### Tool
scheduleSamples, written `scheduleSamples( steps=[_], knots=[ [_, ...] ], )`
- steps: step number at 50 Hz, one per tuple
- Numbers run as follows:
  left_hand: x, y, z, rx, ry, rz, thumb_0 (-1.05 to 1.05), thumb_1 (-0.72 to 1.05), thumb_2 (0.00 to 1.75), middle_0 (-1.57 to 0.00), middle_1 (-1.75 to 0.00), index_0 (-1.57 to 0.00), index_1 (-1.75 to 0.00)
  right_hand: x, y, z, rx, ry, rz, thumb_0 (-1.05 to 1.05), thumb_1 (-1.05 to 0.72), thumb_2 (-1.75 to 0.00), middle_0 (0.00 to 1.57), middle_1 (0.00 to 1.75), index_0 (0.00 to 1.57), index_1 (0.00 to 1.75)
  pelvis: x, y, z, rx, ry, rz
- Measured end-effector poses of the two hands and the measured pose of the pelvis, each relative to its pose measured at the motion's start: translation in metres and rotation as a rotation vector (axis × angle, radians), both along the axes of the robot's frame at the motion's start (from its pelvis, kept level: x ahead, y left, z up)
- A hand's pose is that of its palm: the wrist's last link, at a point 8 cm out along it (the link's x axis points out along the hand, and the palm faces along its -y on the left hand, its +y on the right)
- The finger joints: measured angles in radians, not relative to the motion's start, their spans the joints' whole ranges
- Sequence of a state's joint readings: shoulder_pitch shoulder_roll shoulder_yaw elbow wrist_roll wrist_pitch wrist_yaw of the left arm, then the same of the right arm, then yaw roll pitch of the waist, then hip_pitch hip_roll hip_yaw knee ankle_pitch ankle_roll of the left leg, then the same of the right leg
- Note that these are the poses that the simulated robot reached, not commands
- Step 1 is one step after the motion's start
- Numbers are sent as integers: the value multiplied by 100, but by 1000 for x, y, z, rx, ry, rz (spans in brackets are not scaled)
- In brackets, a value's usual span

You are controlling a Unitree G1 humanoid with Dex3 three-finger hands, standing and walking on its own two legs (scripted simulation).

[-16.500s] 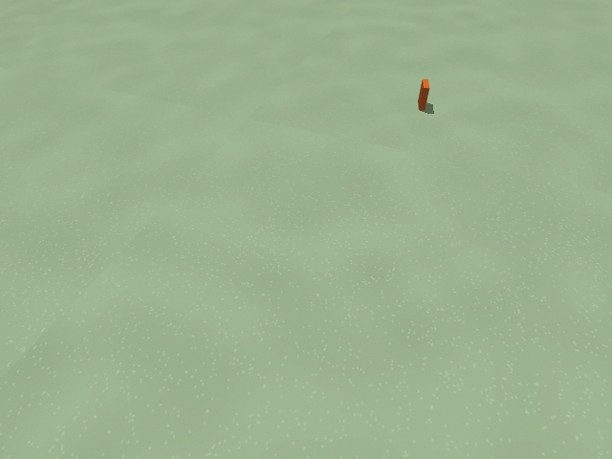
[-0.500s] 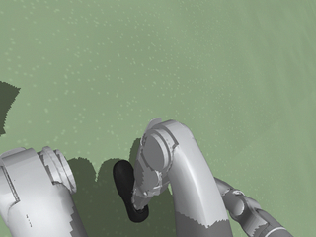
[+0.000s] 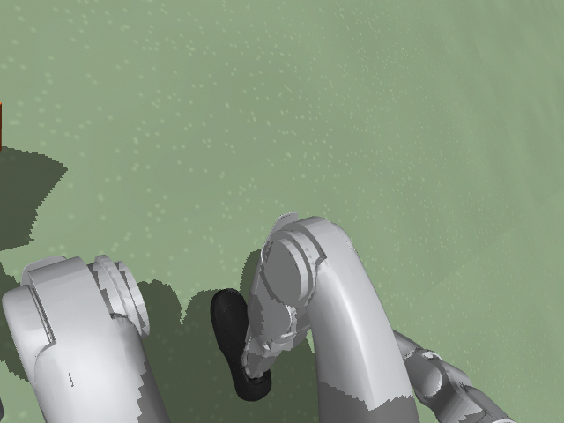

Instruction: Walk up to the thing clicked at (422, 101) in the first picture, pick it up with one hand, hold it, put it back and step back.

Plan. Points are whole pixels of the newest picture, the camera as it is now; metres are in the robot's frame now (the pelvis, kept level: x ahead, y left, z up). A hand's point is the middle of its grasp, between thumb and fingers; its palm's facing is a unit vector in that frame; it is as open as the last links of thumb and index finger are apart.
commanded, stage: settle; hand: left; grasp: from the side
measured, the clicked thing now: out of the picture +0.47 +0.28 -0.20
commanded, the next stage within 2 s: lift in 1.66 s
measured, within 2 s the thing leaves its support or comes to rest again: neither
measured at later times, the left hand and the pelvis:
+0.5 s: hand out of the picture +0.40 +0.32 -0.04, palm faces +0.42 -0.91 -0.06, open 8.2 cm; pelvis +0.01 -0.01 +0.03, yaw +5 degrees
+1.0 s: hand out of the picture +0.42 +0.32 +0.03, palm faces +0.41 -0.91 -0.07, open 8.2 cm; pelvis +0.03 -0.02 +0.06, yaw +10 degrees
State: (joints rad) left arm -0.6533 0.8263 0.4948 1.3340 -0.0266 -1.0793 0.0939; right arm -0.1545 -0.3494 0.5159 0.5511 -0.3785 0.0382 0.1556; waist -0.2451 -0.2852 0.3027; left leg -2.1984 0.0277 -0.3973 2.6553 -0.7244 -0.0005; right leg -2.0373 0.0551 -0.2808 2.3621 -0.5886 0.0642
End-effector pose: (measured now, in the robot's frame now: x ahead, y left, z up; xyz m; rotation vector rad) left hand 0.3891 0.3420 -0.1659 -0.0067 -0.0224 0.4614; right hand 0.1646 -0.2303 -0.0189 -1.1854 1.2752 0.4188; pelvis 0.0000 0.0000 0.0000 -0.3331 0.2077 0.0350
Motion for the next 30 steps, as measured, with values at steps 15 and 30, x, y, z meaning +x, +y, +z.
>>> scheduleSamples(
  steps=[15, 30],
  knots=[
    [-22, 18, 81, 50, -21, -8, 0, -16, 101, -82, -108, -84, -110, 12, -5, -6, 162, -110, -147, 0, -88, -89, 20, 30, 21, 30, 1, -6, 14, 50, 96, 30],
    [-27, 20, 145, 78, 10, -21, 0, -17, 101, -83, -108, -85, -110, 24, -13, -18, 281, -154, -325, 0, -87, -89, 20, 30, 21, 30, 11, -13, 35, 109, 233, 67]
  ],
)
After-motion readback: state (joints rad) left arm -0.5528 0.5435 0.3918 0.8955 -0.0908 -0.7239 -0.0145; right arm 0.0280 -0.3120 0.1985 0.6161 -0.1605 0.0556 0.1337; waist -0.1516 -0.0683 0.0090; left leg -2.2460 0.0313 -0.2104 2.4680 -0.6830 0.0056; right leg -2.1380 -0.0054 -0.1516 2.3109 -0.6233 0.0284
